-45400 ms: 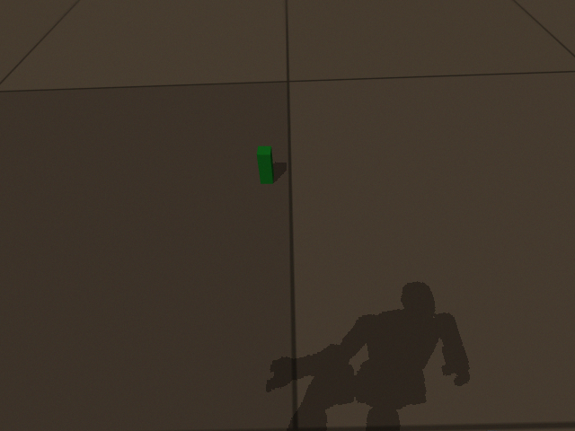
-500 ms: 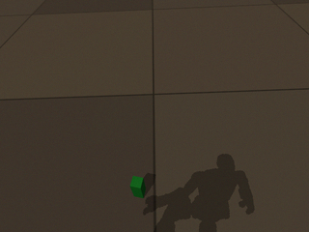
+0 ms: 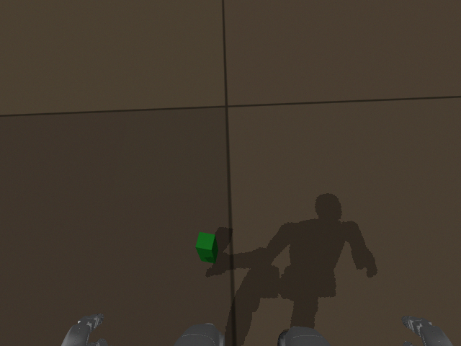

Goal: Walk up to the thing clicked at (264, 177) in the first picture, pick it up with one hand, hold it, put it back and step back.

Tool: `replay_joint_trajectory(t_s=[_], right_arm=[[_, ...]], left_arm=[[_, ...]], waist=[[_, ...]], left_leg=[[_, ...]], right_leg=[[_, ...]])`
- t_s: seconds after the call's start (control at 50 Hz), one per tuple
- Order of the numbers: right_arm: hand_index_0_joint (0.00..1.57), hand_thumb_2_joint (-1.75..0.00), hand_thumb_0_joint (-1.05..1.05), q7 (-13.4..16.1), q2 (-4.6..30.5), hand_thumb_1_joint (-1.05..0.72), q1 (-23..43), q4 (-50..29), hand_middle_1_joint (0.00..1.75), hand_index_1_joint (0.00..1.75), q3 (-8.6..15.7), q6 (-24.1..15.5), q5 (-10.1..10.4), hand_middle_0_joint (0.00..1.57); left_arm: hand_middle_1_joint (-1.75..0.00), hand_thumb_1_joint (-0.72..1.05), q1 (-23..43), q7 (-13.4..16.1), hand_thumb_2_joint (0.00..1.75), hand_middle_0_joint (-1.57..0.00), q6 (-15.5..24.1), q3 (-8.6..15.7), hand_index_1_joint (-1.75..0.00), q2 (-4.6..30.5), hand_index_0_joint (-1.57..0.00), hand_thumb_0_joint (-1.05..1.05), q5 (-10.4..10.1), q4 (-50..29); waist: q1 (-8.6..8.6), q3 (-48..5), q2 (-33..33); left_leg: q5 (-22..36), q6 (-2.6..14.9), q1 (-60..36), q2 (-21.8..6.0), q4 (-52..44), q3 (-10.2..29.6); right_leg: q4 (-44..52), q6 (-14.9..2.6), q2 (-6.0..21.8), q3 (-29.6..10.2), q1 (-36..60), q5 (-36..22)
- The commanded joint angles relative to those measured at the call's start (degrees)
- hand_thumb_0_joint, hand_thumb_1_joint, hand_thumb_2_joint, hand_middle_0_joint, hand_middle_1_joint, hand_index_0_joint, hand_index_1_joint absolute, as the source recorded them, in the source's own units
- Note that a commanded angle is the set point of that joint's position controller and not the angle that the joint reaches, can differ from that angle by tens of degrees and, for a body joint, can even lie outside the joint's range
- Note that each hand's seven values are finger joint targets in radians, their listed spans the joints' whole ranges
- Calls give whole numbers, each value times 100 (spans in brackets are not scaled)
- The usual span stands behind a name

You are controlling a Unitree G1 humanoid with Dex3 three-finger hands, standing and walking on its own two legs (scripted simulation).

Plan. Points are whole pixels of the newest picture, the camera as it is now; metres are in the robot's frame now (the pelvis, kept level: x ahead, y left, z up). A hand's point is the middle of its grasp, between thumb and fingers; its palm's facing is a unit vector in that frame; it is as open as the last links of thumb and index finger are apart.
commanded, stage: step back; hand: left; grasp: from the side
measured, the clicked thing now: (207, 248) +0.47 +0.14 -0.67
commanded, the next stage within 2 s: none
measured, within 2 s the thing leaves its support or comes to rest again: neither
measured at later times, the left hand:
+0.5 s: hand out of the picture +0.04 +0.28 -0.16, palm faces -0.10 -0.92 -0.39, open 7.4 cm
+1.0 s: hand out of the picture -0.07 +0.31 -0.15, palm faces -0.03 -0.94 -0.33, open 7.4 cm
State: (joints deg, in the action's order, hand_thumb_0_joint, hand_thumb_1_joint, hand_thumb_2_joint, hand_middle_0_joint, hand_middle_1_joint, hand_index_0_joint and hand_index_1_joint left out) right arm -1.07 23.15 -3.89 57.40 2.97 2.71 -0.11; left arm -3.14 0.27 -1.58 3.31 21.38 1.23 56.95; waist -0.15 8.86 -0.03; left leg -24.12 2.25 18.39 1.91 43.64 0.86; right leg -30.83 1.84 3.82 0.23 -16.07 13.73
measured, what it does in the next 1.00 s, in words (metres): walks backwards: right foot, then left foot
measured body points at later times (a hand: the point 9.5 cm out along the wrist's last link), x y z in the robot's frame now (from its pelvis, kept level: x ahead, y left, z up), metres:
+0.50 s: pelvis -0.08 +0.03 -0.01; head -0.01 +0.01 +0.43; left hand +0.04 +0.33 -0.13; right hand +0.01 -0.29 -0.14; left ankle -0.02 +0.11 -0.73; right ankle -0.08 -0.09 -0.73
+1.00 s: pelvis -0.20 +0.05 +0.00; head -0.14 +0.08 +0.45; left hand -0.07 +0.36 -0.13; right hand -0.12 -0.26 -0.10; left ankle -0.17 +0.15 -0.73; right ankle -0.22 -0.10 -0.64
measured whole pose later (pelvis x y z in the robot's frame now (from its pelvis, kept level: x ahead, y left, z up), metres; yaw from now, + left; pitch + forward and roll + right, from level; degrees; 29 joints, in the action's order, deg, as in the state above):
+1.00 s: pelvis -0.20 +0.05 +0.00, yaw -2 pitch -2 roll -2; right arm 0.4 19.8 -9.8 50.0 1.8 1.0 -2.3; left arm -7.9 0.2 -4.5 4.7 22.4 0.9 46.2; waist 0.5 9.3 -2.8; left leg -14.9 1.6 14.9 -0.2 31.8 1.9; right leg -67.6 -0.3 -7.6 -9.5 -27.4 27.6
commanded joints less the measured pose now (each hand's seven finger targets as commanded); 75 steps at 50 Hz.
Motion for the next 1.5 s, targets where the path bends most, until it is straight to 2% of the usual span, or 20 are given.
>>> replay_joint_trajectory(t_s=[0.0,0.04,0.08,0.18,0.28,0.44,0.5,0.62,0.72,0.8,0.84,0.86,0.94,1.08,1.18,1.22,1.26,1.28,1.36,1.48], right_arm=[[20,-90,0,75,1063,-90,-660,-306,30,30,296,-134,-58,20],[20,-90,0,141,1576,-90,-680,-391,30,30,434,-209,-183,20],[20,-90,0,191,1574,-90,-683,-553,30,30,432,-236,-187,20],[20,-90,0,343,1149,-90,-48,-926,30,30,369,-252,-191,20],[20,-90,0,383,1052,-90,-743,-913,30,30,410,-249,-107,20],[20,-90,0,278,1174,-90,-159,-1126,30,30,384,-166,-38,20],[20,-90,0,301,840,-90,-75,-1162,30,30,298,-107,8,20],[20,-90,0,281,897,-90,-559,-957,30,30,220,-144,32,20],[20,-90,0,325,780,-90,-687,-1091,30,30,170,-241,-18,20],[20,-90,0,295,984,-90,-970,-973,30,30,363,-312,-209,20],[20,-90,0,233,1958,-90,-701,-1147,30,30,547,-303,-247,20],[20,-90,0,263,1989,-90,-439,-1211,30,30,582,-337,-216,20],[20,-90,0,308,1145,-90,-44,-1334,30,30,342,-377,-215,20],[20,-90,0,349,1241,-90,-715,-1383,30,30,441,-334,-137,20],[20,-90,0,284,1431,-90,-393,-1570,30,30,474,-212,-160,20],[20,-90,0,262,1358,-90,-162,-1613,30,30,420,-138,-79,20],[20,-90,0,296,841,-90,-106,-1759,30,30,303,-131,-13,20],[20,-90,0,394,1111,-90,-67,-1674,30,30,422,-103,-65,20],[20,-90,0,318,1000,-90,-838,-1168,30,30,319,-141,16,20],[20,-90,0,344,824,-90,-830,-1302,30,30,200,-286,-68,20]], left_arm=[[-30,90,471,126,90,-20,13,276,-30,1322,-20,0,-38,-791],[-30,90,421,187,90,-20,-82,214,-30,906,-20,0,-120,-913],[-30,90,-23,227,90,-20,-144,191,-30,852,-20,0,-118,-875],[-30,90,-439,234,90,-20,-162,262,-30,1101,-20,0,-104,-789],[-30,90,-183,185,90,-20,-41,293,-30,1026,-20,0,-38,-1094],[-30,90,-973,108,90,-20,71,390,-30,994,-20,0,66,-851],[-30,90,-416,87,90,-20,114,545,-30,1854,-20,0,67,-1212],[-30,90,-240,161,90,-20,96,449,-30,1146,-20,0,70,-1525],[-30,90,-556,160,90,-20,-17,455,-30,1174,-20,0,80,-1648],[-30,90,-452,61,90,-20,-178,358,-30,1120,-20,0,-33,-1774],[-30,90,-80,138,90,-20,-162,440,-30,1095,-20,0,-10,-1851],[-30,90,43,182,90,-20,-165,473,-30,1179,-20,0,48,-1818],[-30,90,-716,78,90,-20,-162,507,-30,1113,-20,0,-68,-1471],[-30,90,-685,71,90,-20,-105,453,-30,1026,-20,0,6,-1589],[-30,90,-1234,-22,90,-20,-43,473,-30,977,-20,0,15,-1275],[-30,90,-1741,-25,90,-20,-5,516,-30,1058,-20,0,83,-1026],[-30,90,-1290,-70,90,-20,-9,723,-30,1916,-20,0,137,-1320],[-30,90,-704,-37,90,-20,-24,777,-30,2365,-20,0,186,-1554],[-30,90,209,47,90,-20,2,546,-30,1331,-20,0,131,-1760],[-30,90,-579,127,90,-20,-57,545,-30,1204,-20,0,181,-1752]], waist=[[-232,-1205,-249],[-215,-1055,1094],[-157,-1286,952],[169,-1287,871],[-250,-1327,629],[126,-1355,316],[222,-845,-1775],[90,-908,-623],[197,-1446,-1176],[11,-1339,-577],[-267,-1013,1227],[-283,-760,1323],[276,-762,628],[-202,-1241,883],[21,-1496,1226],[278,-1584,975],[319,-988,-1369],[424,-596,-1902],[-194,-326,-1034],[316,-1027,-1260]], left_leg=[[2709,104,-450,-624,-1477,501],[4977,581,-1317,-1757,-2125,2176],[5833,530,-1448,-1889,-1836,1981],[4899,523,-1724,-1369,-1585,1134],[4954,725,-2385,-1498,-1382,1207],[2564,593,-651,-1384,-1084,1042],[-1119,-209,345,369,1495,170],[-550,-324,686,577,2140,661],[-476,-329,572,-71,-461,248],[1816,-110,-1046,-455,-2290,607],[2835,1178,-417,-2470,-2571,2805],[2548,1568,186,-2789,-2772,3192],[3534,784,-672,-1422,-2048,1072],[3764,1233,-1947,-1734,-1640,1191],[2904,904,-1045,-1554,-1366,979],[2126,494,-275,-1298,-1025,830],[-597,-173,1345,325,630,193],[-1189,-291,769,254,2019,544],[-54,-248,786,573,2596,734],[-621,-363,1014,132,338,212]], right_leg=[[-686,-721,460,-311,175,-1836],[-2212,-399,-976,-496,-1255,1859],[-3048,-413,-965,-1001,-1318,2215],[-3659,-282,-910,-1140,-1504,1267],[-2253,-85,-705,-833,-1380,1305],[443,-461,-480,-426,673,-344],[1182,-2097,1787,-3267,-181,-1858],[530,-1452,683,-1520,519,-2765],[-34,-1335,791,-1366,1846,-3148],[-766,-664,162,-1018,188,-1259],[-2634,-236,-1001,-791,-971,2303],[-3590,-222,-872,-1205,-809,2274],[-4279,-279,-1108,-1289,-1315,1314],[-2655,93,-738,-932,-1267,1627],[-260,-157,-495,-243,141,883],[640,-380,-459,-220,921,-47],[1267,-1258,1189,-2741,363,633],[1752,-2005,2058,-3592,-1218,885],[997,-1160,629,-1169,-891,-395],[312,-1329,876,-1230,1363,-1781]])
